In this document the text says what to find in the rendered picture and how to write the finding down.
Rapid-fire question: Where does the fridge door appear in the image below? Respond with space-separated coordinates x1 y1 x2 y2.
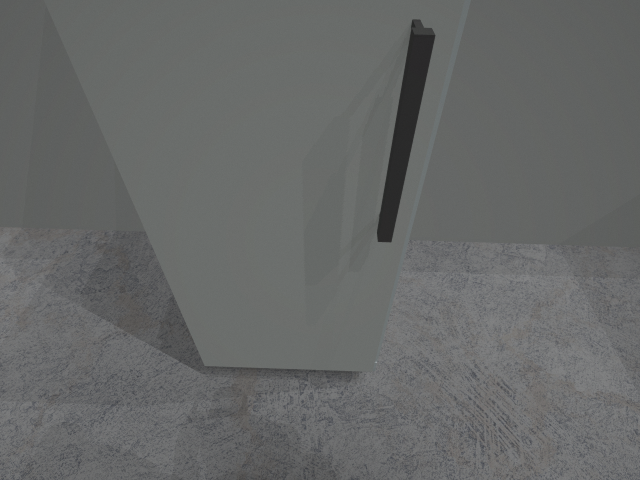
44 0 465 372

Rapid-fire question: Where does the handle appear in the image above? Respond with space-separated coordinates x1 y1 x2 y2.
377 19 435 242

